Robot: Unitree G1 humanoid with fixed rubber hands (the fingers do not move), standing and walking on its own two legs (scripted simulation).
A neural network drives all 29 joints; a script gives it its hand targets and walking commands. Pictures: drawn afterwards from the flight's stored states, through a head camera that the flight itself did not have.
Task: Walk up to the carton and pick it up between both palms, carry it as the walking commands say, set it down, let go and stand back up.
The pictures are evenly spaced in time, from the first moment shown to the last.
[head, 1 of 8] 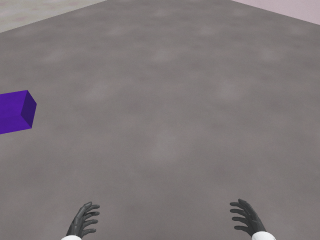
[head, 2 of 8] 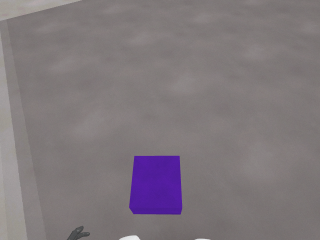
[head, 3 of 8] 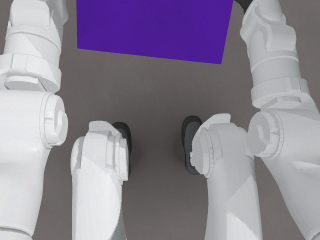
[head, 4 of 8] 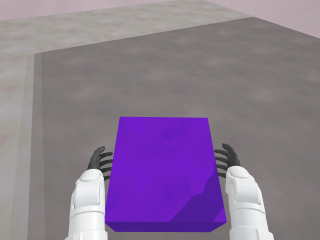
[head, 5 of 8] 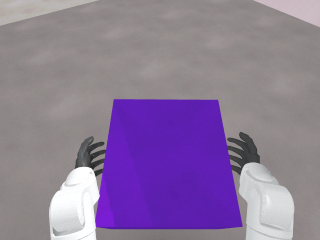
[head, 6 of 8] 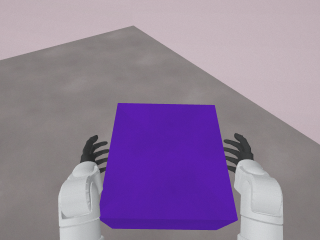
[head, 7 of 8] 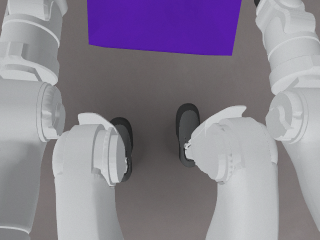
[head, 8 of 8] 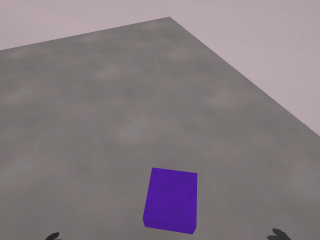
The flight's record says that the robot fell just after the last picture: no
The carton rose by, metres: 0.74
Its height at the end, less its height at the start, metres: +0.00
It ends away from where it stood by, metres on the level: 3.71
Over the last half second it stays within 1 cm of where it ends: yes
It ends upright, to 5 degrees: yes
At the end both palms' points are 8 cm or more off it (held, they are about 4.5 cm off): yes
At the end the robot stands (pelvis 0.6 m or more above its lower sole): yes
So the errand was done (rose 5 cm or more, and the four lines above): yes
